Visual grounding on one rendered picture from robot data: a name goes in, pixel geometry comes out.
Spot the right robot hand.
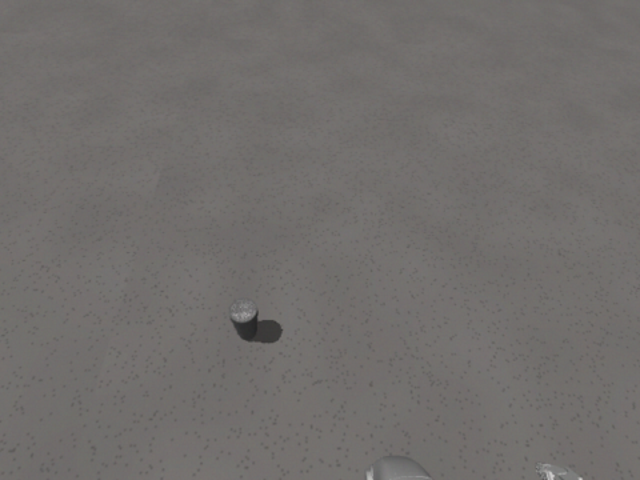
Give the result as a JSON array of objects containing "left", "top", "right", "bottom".
[{"left": 536, "top": 462, "right": 582, "bottom": 480}]

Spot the cup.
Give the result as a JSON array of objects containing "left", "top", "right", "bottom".
[{"left": 229, "top": 298, "right": 258, "bottom": 340}]

